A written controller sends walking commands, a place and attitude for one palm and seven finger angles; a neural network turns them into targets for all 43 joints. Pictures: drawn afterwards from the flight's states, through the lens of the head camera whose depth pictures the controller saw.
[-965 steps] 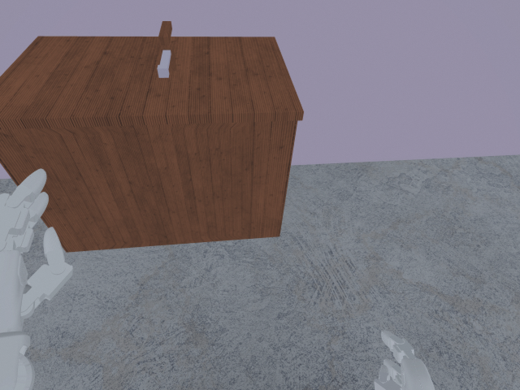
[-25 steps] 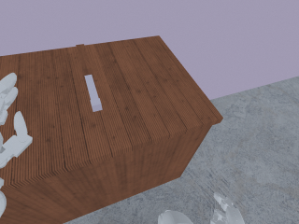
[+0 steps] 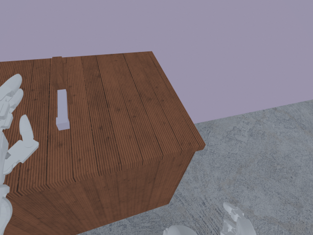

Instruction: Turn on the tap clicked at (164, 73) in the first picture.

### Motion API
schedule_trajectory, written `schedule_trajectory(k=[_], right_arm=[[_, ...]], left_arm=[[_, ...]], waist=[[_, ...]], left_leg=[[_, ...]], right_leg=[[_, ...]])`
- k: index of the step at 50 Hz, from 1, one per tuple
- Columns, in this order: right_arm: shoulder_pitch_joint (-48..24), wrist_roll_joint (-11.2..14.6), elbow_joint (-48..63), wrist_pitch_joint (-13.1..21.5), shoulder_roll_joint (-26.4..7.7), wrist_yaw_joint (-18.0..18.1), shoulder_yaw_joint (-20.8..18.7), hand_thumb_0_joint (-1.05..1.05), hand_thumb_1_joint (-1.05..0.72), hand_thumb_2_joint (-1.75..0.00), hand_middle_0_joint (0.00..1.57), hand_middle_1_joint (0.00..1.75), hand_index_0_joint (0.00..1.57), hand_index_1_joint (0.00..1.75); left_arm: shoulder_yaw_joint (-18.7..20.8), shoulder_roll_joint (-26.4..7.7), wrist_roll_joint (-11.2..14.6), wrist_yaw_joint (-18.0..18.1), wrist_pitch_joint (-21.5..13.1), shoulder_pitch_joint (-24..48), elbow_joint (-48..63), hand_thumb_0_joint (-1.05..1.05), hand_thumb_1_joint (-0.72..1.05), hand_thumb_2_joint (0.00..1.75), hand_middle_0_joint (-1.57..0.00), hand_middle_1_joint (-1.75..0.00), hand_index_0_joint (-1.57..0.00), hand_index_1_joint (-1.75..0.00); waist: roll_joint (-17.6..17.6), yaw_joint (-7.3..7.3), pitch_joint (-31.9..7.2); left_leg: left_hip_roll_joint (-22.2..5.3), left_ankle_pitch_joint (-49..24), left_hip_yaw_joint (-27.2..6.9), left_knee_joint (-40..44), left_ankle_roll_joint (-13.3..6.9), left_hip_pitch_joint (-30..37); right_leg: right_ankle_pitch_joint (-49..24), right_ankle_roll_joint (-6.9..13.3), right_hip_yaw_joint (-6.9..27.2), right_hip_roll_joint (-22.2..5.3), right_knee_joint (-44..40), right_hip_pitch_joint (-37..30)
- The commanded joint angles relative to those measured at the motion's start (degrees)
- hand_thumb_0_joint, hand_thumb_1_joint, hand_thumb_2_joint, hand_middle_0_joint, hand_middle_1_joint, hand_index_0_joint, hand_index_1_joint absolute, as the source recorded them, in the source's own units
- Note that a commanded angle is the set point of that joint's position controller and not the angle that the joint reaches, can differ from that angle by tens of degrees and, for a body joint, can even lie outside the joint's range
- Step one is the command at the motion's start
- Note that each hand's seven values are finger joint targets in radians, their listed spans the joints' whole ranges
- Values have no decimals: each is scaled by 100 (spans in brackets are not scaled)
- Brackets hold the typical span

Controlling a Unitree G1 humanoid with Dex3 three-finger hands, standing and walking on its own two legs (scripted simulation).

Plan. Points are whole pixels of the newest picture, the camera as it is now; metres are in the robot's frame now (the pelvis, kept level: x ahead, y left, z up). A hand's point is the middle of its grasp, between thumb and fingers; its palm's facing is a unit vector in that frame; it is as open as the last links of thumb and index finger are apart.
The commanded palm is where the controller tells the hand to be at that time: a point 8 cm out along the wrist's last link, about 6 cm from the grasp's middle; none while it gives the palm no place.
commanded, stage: shuffle to correct the standing spot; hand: left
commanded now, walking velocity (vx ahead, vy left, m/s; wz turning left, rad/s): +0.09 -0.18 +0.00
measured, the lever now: (63, 123) +0.38 +0.28 +0.04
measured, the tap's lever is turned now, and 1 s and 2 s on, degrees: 0 0 0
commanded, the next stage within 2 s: come to a stop and stand still in 0.08 s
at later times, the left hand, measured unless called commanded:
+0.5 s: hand (92, 141) +0.24 +0.15 +0.19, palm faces +0.39 -0.83 -0.40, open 7.4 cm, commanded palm +0.19 +0.18 +0.18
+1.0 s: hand (78, 131) +0.26 +0.18 +0.18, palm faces +0.41 -0.82 -0.40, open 7.4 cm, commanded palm +0.21 +0.21 +0.18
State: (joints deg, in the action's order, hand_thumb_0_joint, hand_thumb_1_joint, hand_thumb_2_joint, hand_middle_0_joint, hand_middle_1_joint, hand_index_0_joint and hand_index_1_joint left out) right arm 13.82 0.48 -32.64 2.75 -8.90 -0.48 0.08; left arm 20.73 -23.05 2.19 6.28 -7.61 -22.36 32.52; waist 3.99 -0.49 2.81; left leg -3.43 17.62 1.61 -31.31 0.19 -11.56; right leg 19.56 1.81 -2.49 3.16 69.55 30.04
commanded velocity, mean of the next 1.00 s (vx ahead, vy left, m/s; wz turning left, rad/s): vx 0.00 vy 0.05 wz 0.00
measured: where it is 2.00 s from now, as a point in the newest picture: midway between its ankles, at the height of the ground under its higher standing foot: outside the picture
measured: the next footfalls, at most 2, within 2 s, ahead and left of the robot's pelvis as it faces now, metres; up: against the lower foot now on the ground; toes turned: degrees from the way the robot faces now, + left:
right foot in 0.18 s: +0.13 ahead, -0.20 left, +0.00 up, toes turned -7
left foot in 0.40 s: +0.08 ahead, +0.04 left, +0.00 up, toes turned +0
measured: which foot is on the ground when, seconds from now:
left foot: down 0.00-0.16, up 0.18-0.38, down 0.40-1.00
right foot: up 0.00-0.16, down 0.18-1.00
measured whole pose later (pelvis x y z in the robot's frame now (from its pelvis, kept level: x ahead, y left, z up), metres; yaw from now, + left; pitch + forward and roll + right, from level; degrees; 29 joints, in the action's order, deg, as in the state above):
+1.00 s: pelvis +0.04 -0.07 +0.00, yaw -1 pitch -2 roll -1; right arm 12.8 1.2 -33.8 5.8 -10.0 1.4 1.3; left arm 21.5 -22.2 2.0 8.5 -10.3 -25.7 28.4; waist 0.4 0.7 2.2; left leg -0.5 16.2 0.7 -28.7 -0.4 -10.5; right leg 8.3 -0.1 -5.6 -2.2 24.9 14.4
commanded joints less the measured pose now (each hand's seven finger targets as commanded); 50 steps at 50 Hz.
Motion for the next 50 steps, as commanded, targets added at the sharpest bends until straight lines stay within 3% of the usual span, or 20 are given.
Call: schedule_trajectory(k=[1, 4, 6, 7, 9, 10, 12, 14, 16, 18, 20, 23, 24, 26, 28, 31, 34, 37, 40, 50], right_arm=[[-360, 63, 843, 180, -911, -11, -422, 0, -90, -90, 20, 30, 20, 30], [-288, 151, 969, 108, -855, -11, -372, 0, -90, -90, 20, 30, 20, 30], [-465, 177, 1005, 136, -865, 26, -294, 0, -90, -90, 20, 30, 20, 30], [-497, 197, 967, 161, -816, 36, -292, 0, -90, -90, 20, 30, 20, 30], [-631, 204, 958, 292, -680, 56, -282, 0, -90, -90, 20, 30, 20, 30], [-634, 94, 933, 341, -743, 28, -240, 0, -90, -90, 20, 30, 20, 30], [-730, 215, 933, 253, -905, -23, -266, 0, -90, -90, 20, 30, 20, 30], [-876, 157, 762, 182, -799, 54, -140, 0, -90, -90, 20, 30, 20, 30], [-850, 93, 672, 230, -730, 173, -111, 0, -90, -90, 20, 30, 20, 30], [-745, 32, 693, 423, -775, 251, -177, 0, -90, -90, 20, 30, 20, 30], [-625, 64, 733, 516, -940, 316, -314, 0, -90, -90, 20, 30, 20, 30], [-721, 141, 826, 556, -900, 327, -201, 0, -90, -90, 20, 30, 20, 30], [-654, 170, 845, 583, -823, 317, -190, 0, -90, -90, 20, 30, 20, 30], [-452, 186, 820, 634, -906, 302, -263, 0, -90, -90, 20, 30, 20, 30], [-340, 162, 753, 645, -970, 267, -324, 0, -90, -90, 20, 30, 20, 30], [-421, 147, 659, 589, -975, 261, -283, 0, -90, -90, 20, 30, 20, 30], [-601, 78, 627, 580, -887, 309, -176, 0, -90, -90, 20, 30, 20, 30], [-686, 16, 690, 626, -954, 379, -210, 0, -90, -90, 20, 30, 20, 30], [-699, 62, 739, 643, -859, 342, -179, 0, -90, -90, 20, 30, 20, 30], [-486, 109, 720, 548, -899, 274, -213, 0, -90, -90, 20, 30, 20, 30]], left_arm=[[698, -782, 14, 48, -458, -257, 1307, 0, 90, 90, -20, -30, -20, -30], [734, -777, 53, 41, -423, -250, 937, 0, 90, 90, -20, -30, -20, -30], [767, -909, 39, 16, -381, 143, 785, 0, 90, 90, -20, -30, -20, -30], [863, -1118, 18, 44, -376, 280, 643, 0, 90, 90, -20, -30, -20, -30], [1073, -1379, 95, 152, -413, 387, 467, 0, 90, 90, -20, -30, -20, -30], [1074, -1265, 75, 170, -464, 235, 407, 0, 90, 90, -20, -30, -20, -30], [726, -1017, 107, 121, -394, 179, 1053, 0, 90, 90, -20, -30, -20, -30], [965, -1166, 73, 142, -467, 105, 1345, 0, 90, 90, -20, -30, -20, -30], [1062, -1204, 87, 215, -557, 138, 1511, 0, 90, 90, -20, -30, -20, -30], [1014, -1092, 79, 271, -610, 5, 1453, 0, 90, 90, -20, -30, -20, -30], [914, -998, 85, 299, -579, -95, 1344, 0, 90, 90, -20, -30, -20, -30], [935, -992, -33, 294, -563, -97, 1014, 0, 90, 90, -20, -30, -20, -30], [864, -899, -75, 302, -537, -29, 805, 0, 90, 90, -20, -30, -20, -30], [657, -694, -54, 312, -530, -8, 545, 0, 90, 90, -20, -30, -20, -30], [577, -660, -18, 308, -471, -85, 210, 0, 90, 90, -20, -30, -20, -30], [376, -537, 49, 302, -379, 8, 72, 0, 90, 90, -20, -30, -20, -30], [534, -753, 13, 341, -442, 110, 463, 0, 90, 90, -20, -30, -20, -30], [570, -874, -15, 382, -575, 283, 1192, 0, 90, 90, -20, -30, -20, -30], [746, -1075, -65, 393, -603, 187, 1482, 0, 90, 90, -20, -30, -20, -30], [365, -442, 19, 264, -445, -94, 274, 0, 90, 90, -20, -30, -20, -30]], waist=[[-1872, 127, -664], [-1872, 65, -851], [-1404, 86, -1081], [-501, 133, -1197], [1428, 135, -1485], [689, 125, -1290], [797, 121, -564], [371, 67, -408], [-111, 54, -721], [-539, 83, -864], [-848, 85, -697], [-2450, 124, -339], [-2243, 149, -162], [-985, 119, -214], [326, 57, -473], [899, 22, -421], [488, 25, -664], [-763, 126, -753], [-1464, 144, -811], [-634, 61, -515]], left_leg=[[-1257, -3210, -669, 605, -725, 1449], [-1135, -3419, -256, 251, -461, 598], [-970, -2852, -24, -835, -327, -31], [-693, -2159, 130, -1918, -236, -526], [261, 1152, 90, -4435, 4, -2116], [158, 1371, -247, -4704, 11, -1930], [-146, 877, -538, -4012, -14, -1289], [-228, 731, -368, -2590, -117, -503], [59, 319, -34, -689, -177, 122], [262, 152, 63, 391, -188, 345], [-122, 103, -537, 977, -326, 269], [-733, 1534, -1260, 1800, -576, -1445], [-694, 1684, -1151, 1716, -581, -2003], [-326, 869, -823, 925, -394, -1722], [84, 511, -488, -103, -213, -1044], [118, 408, -450, -890, -121, -440], [95, 24, -329, 201, -176, -32], [-271, -622, -737, 1102, -292, -81], [-482, -775, -925, 1244, -295, -540], [-335, -744, -596, 1125, -97, -617]], right_leg=[[134, 27, -39, -402, -1256, 1093], [-509, 52, -557, -264, -3506, -858], [-1586, 13, -900, -27, -4451, -2298], [-1845, 136, -505, -370, -4604, -2972], [-3673, 1124, 1549, -2016, -4763, -3657], [-3356, 1181, 1710, -2279, -5033, -2873], [-795, 1125, 1956, -2280, -5615, -1090], [159, 879, 1252, -2028, -5709, -246], [441, 586, 699, -1704, -5390, -561], [666, 383, 787, -1514, -5240, -1095], [569, 305, 882, -1388, -4824, -1180], [-7, -47, 140, -785, -3934, -2177], [-336, -84, 138, -818, -3889, -2592], [-540, -64, 481, -1021, -4670, -2573], [-246, 248, 1346, -1711, -5399, -2016], [761, 595, 1708, -2288, -5921, -1063], [223, 355, 1072, -1841, -5482, -1388], [-363, 91, 653, -1202, -4777, -1899], [-1112, -16, 316, -962, -4402, -2443], [-1615, 0, 314, -906, -4663, -2443]])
